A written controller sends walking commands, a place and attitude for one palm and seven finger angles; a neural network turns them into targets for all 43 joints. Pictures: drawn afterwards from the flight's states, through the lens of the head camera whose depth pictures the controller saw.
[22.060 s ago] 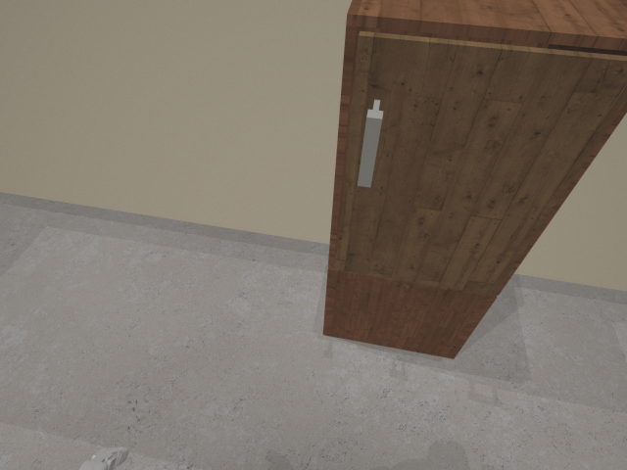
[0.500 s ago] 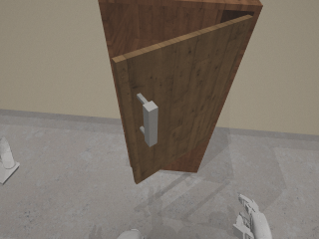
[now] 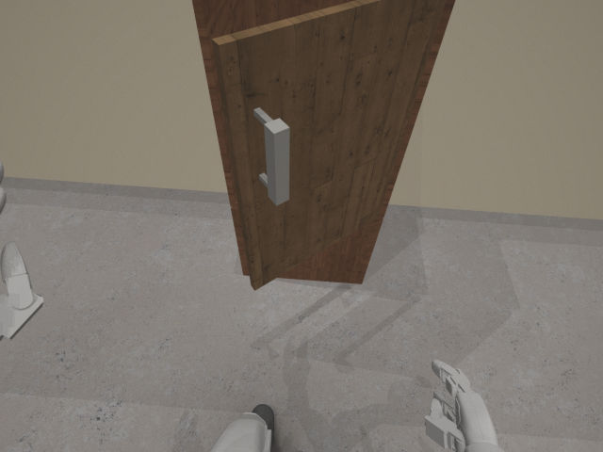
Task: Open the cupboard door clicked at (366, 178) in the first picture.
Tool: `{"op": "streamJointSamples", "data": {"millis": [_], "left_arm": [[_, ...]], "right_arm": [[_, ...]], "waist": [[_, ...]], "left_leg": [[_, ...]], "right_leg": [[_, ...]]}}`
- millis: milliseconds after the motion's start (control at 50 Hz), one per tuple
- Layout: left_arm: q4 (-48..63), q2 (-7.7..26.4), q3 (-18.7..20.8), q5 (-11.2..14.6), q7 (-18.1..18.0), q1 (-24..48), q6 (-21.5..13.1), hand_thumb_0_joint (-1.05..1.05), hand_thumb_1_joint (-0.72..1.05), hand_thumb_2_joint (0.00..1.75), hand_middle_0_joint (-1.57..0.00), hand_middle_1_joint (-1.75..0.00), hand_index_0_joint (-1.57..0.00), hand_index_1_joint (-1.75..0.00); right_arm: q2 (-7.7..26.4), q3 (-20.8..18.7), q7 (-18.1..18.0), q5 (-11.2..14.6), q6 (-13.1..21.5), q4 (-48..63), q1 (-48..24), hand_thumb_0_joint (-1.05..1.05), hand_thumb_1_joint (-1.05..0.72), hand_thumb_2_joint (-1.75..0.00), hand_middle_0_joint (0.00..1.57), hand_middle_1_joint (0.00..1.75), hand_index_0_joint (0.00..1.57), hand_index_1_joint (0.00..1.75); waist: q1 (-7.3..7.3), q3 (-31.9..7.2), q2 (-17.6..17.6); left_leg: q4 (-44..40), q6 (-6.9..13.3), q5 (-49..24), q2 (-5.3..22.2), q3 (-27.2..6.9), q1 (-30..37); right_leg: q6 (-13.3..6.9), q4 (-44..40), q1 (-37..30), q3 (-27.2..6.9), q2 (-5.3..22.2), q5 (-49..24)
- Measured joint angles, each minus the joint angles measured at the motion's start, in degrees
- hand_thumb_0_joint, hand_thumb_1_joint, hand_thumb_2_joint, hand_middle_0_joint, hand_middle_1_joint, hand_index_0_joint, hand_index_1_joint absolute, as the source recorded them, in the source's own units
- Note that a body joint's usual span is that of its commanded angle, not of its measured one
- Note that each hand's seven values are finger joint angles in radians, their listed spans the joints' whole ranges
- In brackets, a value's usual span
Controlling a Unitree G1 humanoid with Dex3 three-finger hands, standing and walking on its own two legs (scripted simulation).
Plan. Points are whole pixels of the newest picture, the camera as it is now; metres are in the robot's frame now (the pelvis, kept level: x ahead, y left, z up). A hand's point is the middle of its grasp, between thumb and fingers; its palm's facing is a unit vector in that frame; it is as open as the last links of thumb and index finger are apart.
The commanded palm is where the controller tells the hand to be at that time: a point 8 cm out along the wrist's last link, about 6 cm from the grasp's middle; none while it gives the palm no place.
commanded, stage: stop stepping back and stand still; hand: left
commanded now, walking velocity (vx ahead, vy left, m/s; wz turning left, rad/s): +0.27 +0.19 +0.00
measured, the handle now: (270, 157) +0.50 +0.10 +0.10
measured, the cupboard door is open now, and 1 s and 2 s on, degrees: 40 40 40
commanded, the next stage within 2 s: let the arm hang, fingers relaxed in 1.72 s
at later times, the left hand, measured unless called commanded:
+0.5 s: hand out of the picture +0.10 +0.26 +0.19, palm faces +0.44 -0.75 -0.50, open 7.4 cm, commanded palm +0.05 +0.29 +0.20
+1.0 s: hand out of the picture +0.12 +0.29 +0.20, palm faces +0.44 -0.74 -0.51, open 7.4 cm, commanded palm +0.05 +0.32 +0.20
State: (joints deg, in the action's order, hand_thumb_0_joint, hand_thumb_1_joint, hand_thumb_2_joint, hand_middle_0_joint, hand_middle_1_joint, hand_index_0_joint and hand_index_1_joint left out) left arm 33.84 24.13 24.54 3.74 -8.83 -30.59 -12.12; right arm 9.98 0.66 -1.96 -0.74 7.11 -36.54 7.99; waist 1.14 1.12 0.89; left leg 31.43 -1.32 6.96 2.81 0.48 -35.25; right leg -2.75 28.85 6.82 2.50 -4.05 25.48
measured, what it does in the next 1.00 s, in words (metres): steps on the spot: left foot, then left foot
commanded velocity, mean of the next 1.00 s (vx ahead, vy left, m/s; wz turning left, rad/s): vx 0.14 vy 0.02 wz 0.00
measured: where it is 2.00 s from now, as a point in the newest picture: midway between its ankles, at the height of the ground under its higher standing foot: outside the picture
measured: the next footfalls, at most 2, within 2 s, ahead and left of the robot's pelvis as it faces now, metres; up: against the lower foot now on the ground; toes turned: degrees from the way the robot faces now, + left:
left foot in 0.16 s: +0.06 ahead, +0.08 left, +0.00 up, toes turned +1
left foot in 0.78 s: -0.05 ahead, +0.15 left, +0.00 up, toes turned +1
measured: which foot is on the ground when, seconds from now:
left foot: up 0.00-0.14, down 0.16-0.44, up 0.46-0.76, down 0.78-1.00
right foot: down 0.00-1.00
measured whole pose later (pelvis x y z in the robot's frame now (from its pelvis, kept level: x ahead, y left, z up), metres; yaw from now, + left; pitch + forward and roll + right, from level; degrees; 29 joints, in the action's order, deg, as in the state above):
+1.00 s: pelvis -0.09 +0.02 +0.01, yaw +1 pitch -1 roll -1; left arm 27.4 24.6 26.0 1.7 -9.2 -31.1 -13.1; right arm 10.8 0.6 -2.9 -0.5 8.9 -36.2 12.8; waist -1.3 2.1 1.4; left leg 32.8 -0.9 19.2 2.9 2.6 -12.1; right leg -2.8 30.3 14.3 5.4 -1.8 14.0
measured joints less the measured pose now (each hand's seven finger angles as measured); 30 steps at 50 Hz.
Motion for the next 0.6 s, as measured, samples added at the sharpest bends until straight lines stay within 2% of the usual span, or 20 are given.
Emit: {"op": "streamJointSamples", "data": {"millis": [40, 80, 120, 160, 200, 220, 240, 300, 340, 400, 440, 480, 520, 540, 600], "left_arm": [[-0.78, 0.68, -0.86, -0.34, 0.79, -1.37, -0.49, 0.01, 0.89, 0.90, -0.21, -0.30, -0.21, -0.30], [-1.41, 1.96, 0.56, -0.51, 1.12, -3.84, -0.26, 0.01, 0.88, 0.90, -0.21, -0.30, -0.21, -0.30], [-2.75, 2.39, 2.12, -0.53, 0.79, -5.18, 0.27, 0.01, 0.88, 0.90, -0.21, -0.30, -0.21, -0.30], [-4.56, 1.54, 2.51, -0.29, 0.22, -4.48, 1.04, 0.01, 0.88, 0.90, -0.21, -0.30, -0.22, -0.30], [-6.77, 0.24, 1.67, -0.14, -0.35, -1.33, 1.83, 0.01, 0.88, 0.90, -0.21, -0.30, -0.21, -0.30], [-8.03, -0.36, 0.98, -0.17, -0.54, 0.69, 2.22, 0.01, 0.89, 0.90, -0.21, -0.30, -0.21, -0.30], [-9.04, -0.89, 0.24, -0.41, -0.68, 2.32, 2.60, 0.01, 0.89, 0.90, -0.21, -0.30, -0.21, -0.30], [-9.41, -1.49, -1.30, -0.97, -0.45, 3.78, 3.54, 0.01, 0.89, 0.90, -0.21, -0.30, -0.21, -0.30], [-8.17, -1.20, -1.70, -1.32, -0.30, 2.37, 3.30, 0.01, 0.89, 0.90, -0.21, -0.30, -0.21, -0.30], [-6.46, 0.20, -1.10, -1.76, -0.18, -1.23, 2.36, 0.01, 0.89, 0.90, -0.21, -0.30, -0.21, -0.30], [-6.08, 1.11, -0.26, -2.15, -0.16, -2.79, 1.56, 0.01, 0.89, 0.90, -0.21, -0.30, -0.21, -0.30], [-5.91, 1.16, 0.15, -2.30, 0.10, -3.00, 1.04, 0.01, 0.89, 0.90, -0.21, -0.30, -0.21, -0.30], [-6.40, 0.10, 0.25, -2.25, 0.49, -2.27, 0.13, 0.01, 0.89, 0.90, -0.21, -0.30, -0.21, -0.30], [-7.31, -0.72, 0.26, -2.28, 0.56, -1.87, -0.46, 0.01, 0.89, 0.90, -0.21, -0.30, -0.21, -0.30], [-11.39, -2.92, -0.55, -2.37, 0.41, 0.23, -0.80, 0.01, 0.89, 0.90, -0.21, -0.30, -0.21, -0.30]], "right_arm": [[0.59, 0.28, -0.21, 0.26, -1.18, -1.38, 0.76, 0.02, -0.90, -0.90, 0.20, 0.30, 0.21, 0.30], [0.56, 0.83, -0.54, 0.88, -2.36, -1.48, 2.53, 0.02, -0.90, -0.90, 0.20, 0.30, 0.21, 0.30], [0.98, 1.14, -1.29, 1.18, -2.73, -0.80, 4.22, 0.02, -0.90, -0.90, 0.20, 0.30, 0.21, 0.30], [2.40, 0.87, -1.92, 1.28, -2.16, -0.31, 5.22, 0.02, -0.90, -0.90, 0.20, 0.30, 0.21, 0.30], [3.67, -0.17, -2.28, 1.51, -1.64, -0.41, 4.83, 0.02, -0.90, -0.90, 0.20, 0.30, 0.21, 0.30], [3.90, -0.64, -2.15, 1.72, -1.62, -0.44, 4.33, 0.02, -0.91, -0.90, 0.20, 0.30, 0.20, 0.30], [4.04, -0.97, -1.89, 1.68, -1.47, -0.28, 4.00, 0.02, -0.91, -0.90, 0.20, 0.30, 0.20, 0.30], [3.65, -1.14, -1.43, 0.90, -0.29, 0.20, 3.36, 0.02, -0.91, -0.90, 0.20, 0.30, 0.20, 0.30], [2.86, -0.88, -1.40, 0.64, 0.14, 0.82, 3.56, 0.02, -0.91, -0.90, 0.20, 0.30, 0.20, 0.30], [1.61, -0.69, -1.70, 0.30, -0.05, 2.10, 4.96, 0.02, -0.91, -0.90, 0.20, 0.30, 0.20, 0.30], [1.24, -0.82, -1.84, 0.17, -0.46, 2.59, 5.81, 0.02, -0.91, -0.90, 0.20, 0.30, 0.20, 0.30], [1.34, -1.11, -1.70, 0.01, -1.36, 1.48, 5.79, 0.02, -0.91, -0.90, 0.20, 0.30, 0.20, 0.30], [1.69, -1.07, -1.38, -0.23, -1.74, -0.79, 5.94, 0.02, -0.90, -0.90, 0.20, 0.30, 0.20, 0.30], [1.88, -0.95, -1.32, -0.34, -1.90, -1.68, 6.25, 0.02, -0.90, -0.90, 0.20, 0.30, 0.20, 0.30], [2.46, -0.89, -1.76, -0.16, -1.93, -2.81, 7.77, 0.02, -0.90, -0.90, 0.20, 0.30, 0.20, 0.30]], "waist": [[0.11, -0.30, -0.33], [0.50, -1.80, -2.50], [0.34, -3.14, -3.77], [-0.15, -4.03, -3.18], [-1.10, -3.60, -2.35], [-1.23, -2.78, -2.68], [-1.36, -2.18, -2.90], [-2.70, -1.27, -3.31], [-3.47, -1.34, -3.46], [-3.84, -2.42, -2.70], [-3.43, -3.11, -1.75], [-1.90, -2.69, -0.98], [0.21, -2.54, -1.55], [0.77, -2.84, -1.69], [0.82, -4.24, -1.62]], "left_leg": [[11.27, -0.19, 7.69, -2.03, -0.47, -0.76], [15.29, 0.31, 9.33, -3.76, 1.04, 1.80], [12.19, 1.19, 8.72, -4.64, 2.79, 6.85], [4.49, 2.46, 3.97, -5.13, 3.82, 13.48], [-0.82, 5.24, 6.47, -5.70, 3.40, 17.07], [-1.03, 5.82, 6.61, -6.16, 3.58, 17.54], [-1.15, 6.01, 6.04, -6.37, 3.76, 17.86], [-2.61, 5.74, 3.43, -6.47, 3.53, 18.70], [-4.04, 5.51, 1.97, -6.26, 3.23, 18.97], [-4.19, 4.82, 2.63, -5.50, 2.70, 17.63], [-0.84, 4.03, 7.57, -5.05, 2.41, 14.64], [11.13, 2.65, 14.19, -4.93, 1.31, 9.45], [24.96, 1.56, 13.19, -5.29, 0.63, 4.97], [29.09, 1.26, 11.59, -4.91, 0.61, 3.77], [30.52, 1.11, 8.46, -2.87, 1.01, 3.76]], "right_leg": [[0.05, -0.21, -0.18, -0.20, 0.61, -1.02], [0.44, -0.61, -0.12, -1.51, 2.06, -1.72], [0.58, -0.81, -0.19, -2.37, 2.88, -2.18], [1.10, 0.82, 0.37, -2.40, 2.86, -2.04], [2.88, 6.62, 2.84, -1.72, 3.05, -1.92], [3.97, 10.24, 4.30, -2.14, 3.51, -2.75], [4.48, 12.80, 5.65, -2.75, 3.62, -2.03], [4.12, 15.47, 8.62, -3.15, 3.71, 1.68], [3.50, 13.88, 9.25, -2.20, 3.91, 1.36], [2.30, 8.53, 7.42, 0.78, 3.56, 0.74], [0.75, 3.79, 5.56, 1.92, 2.90, -0.03], [-1.23, 2.45, 6.51, 2.21, 2.39, -6.15], [-1.83, 1.35, 6.90, 1.41, 2.78, -10.43], [-1.65, 0.52, 6.80, 1.05, 2.92, -11.01], [-0.99, -2.27, 6.40, 1.05, 3.70, -12.06]]}}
